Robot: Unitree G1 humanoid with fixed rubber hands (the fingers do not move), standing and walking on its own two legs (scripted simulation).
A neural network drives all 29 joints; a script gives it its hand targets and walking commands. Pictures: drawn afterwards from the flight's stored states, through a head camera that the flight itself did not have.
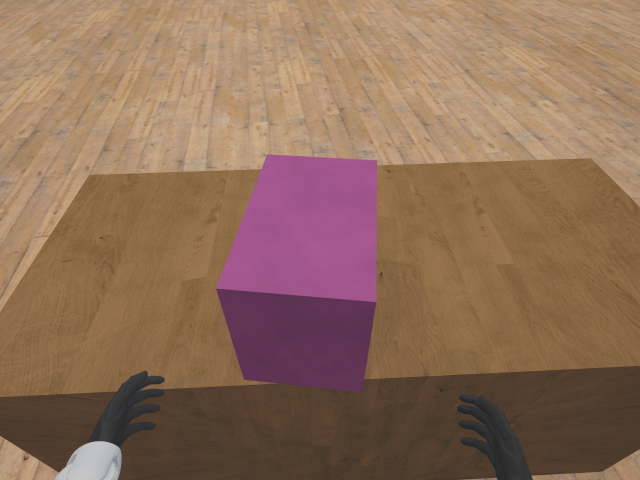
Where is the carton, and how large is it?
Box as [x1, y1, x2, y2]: [216, 154, 376, 391]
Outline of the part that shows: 267,154 216,287 244,379 361,391 375,306 376,160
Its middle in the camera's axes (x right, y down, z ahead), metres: -0.01 +0.05 +0.65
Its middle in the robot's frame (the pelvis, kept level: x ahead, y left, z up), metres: +0.45 +0.03 -0.01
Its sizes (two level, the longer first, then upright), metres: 0.298 0.191 0.236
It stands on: a pedestal, 0.64 m high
